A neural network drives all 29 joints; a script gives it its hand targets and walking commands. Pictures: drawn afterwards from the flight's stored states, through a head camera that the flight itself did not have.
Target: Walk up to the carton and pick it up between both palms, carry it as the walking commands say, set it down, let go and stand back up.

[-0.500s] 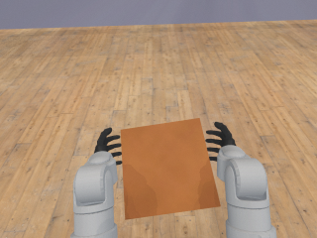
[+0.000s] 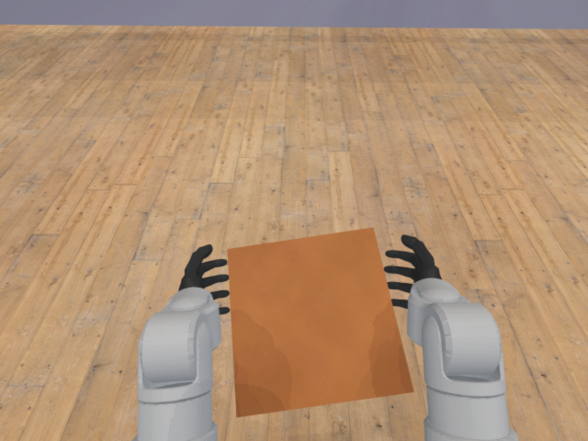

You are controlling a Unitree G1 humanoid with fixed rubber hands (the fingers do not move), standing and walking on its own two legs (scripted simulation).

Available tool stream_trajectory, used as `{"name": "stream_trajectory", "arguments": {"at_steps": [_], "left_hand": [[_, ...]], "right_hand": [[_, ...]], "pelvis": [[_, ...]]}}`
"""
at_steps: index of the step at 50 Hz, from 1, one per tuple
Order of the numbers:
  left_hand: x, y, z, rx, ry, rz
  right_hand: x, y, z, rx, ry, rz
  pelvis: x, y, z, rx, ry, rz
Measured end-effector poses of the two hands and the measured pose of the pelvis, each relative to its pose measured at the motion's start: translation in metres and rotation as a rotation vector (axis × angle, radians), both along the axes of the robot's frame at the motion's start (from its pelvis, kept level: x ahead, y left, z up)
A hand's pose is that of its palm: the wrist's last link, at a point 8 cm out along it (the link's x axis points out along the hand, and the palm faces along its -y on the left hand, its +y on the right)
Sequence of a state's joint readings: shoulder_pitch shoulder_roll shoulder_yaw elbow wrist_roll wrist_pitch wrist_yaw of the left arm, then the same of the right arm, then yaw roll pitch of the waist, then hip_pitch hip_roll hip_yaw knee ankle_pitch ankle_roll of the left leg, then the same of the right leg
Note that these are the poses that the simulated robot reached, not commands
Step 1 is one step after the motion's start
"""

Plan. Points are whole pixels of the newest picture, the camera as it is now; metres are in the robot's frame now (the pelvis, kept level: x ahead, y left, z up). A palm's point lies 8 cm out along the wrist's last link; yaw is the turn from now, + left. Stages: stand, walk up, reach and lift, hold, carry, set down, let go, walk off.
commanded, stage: carry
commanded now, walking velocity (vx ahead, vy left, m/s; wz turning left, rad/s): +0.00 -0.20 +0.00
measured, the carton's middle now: (313, 324) +0.30 +0.01 -0.01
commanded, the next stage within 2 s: none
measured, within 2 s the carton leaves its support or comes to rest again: neither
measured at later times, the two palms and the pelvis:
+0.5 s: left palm (318, 350) +0.21 +0.01 +0.12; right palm out of the picture +0.20 -0.27 +0.11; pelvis -0.07 -0.12 +0.00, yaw -2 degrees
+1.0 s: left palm out of the picture +0.11 -0.02 +0.12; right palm out of the picture +0.11 -0.30 +0.12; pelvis -0.16 -0.17 +0.00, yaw -1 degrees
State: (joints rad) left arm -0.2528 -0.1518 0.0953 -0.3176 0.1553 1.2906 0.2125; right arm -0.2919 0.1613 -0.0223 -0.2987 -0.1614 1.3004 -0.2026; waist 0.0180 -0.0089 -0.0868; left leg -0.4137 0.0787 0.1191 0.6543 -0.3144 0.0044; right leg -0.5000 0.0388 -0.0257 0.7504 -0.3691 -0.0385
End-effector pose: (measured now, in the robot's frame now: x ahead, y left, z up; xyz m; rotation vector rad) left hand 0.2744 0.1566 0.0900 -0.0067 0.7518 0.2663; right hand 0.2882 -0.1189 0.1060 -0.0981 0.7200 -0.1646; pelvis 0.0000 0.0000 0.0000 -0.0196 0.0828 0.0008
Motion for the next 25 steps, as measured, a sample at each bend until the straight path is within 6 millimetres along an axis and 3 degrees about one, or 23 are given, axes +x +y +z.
{"name": "stream_trajectory", "arguments": {"at_steps": [4, 10, 16, 18, 25], "left_hand": [[-0.009, -0.010, 0.012, -0.014, -0.032, -0.009], [-0.015, -0.048, 0.037, -0.026, -0.124, -0.035], [-0.034, -0.103, 0.029, 0.035, -0.101, -0.070], [-0.043, -0.119, 0.026, 0.057, -0.055, -0.101], [-0.067, -0.146, 0.032, 0.085, -0.045, -0.091]], "right_hand": [[-0.011, -0.010, 0.012, -0.005, -0.021, -0.003], [-0.030, -0.049, 0.030, 0.001, -0.102, -0.046], [-0.057, -0.104, 0.009, 0.054, -0.090, -0.079], [-0.069, -0.120, 0.000, 0.070, -0.052, -0.094], [-0.091, -0.147, -0.001, 0.084, -0.045, -0.080]], "pelvis": [[-0.010, -0.009, 0.009, -0.022, 0.000, -0.022], [-0.029, -0.037, 0.012, -0.021, -0.001, -0.044], [-0.045, -0.078, -0.003, 0.020, -0.035, -0.057], [-0.051, -0.088, 0.001, 0.034, -0.042, -0.053], [-0.072, -0.116, 0.004, 0.070, -0.038, -0.032]]}}
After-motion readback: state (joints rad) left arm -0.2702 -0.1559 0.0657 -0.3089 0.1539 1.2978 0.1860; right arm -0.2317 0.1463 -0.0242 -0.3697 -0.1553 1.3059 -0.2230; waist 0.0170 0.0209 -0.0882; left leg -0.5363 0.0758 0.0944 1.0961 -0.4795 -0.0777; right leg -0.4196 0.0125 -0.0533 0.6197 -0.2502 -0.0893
